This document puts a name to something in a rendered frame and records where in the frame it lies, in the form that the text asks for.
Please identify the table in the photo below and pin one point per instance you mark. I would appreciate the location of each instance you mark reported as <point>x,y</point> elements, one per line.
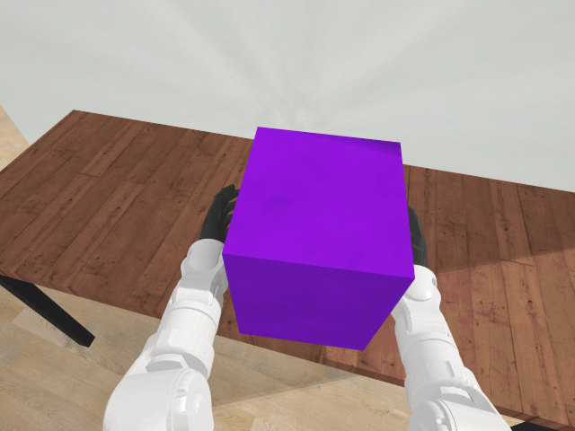
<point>106,208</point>

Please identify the carton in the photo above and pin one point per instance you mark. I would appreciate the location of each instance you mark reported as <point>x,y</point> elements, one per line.
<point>319,245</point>

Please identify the robot right upper arm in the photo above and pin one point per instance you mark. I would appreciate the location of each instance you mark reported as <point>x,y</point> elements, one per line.
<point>443,415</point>

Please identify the robot right forearm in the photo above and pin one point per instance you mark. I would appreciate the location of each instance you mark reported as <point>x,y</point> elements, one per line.
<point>433,367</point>

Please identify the robot left hand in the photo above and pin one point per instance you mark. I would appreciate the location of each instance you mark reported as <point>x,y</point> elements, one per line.
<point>217,219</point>

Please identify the robot left forearm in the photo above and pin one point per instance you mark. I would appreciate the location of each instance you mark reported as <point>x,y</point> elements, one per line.
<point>186,333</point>

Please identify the robot left upper arm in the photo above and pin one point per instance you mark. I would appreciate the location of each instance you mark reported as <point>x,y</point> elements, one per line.
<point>169,400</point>

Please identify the robot right hand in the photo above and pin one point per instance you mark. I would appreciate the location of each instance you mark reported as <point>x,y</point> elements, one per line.
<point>418,243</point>

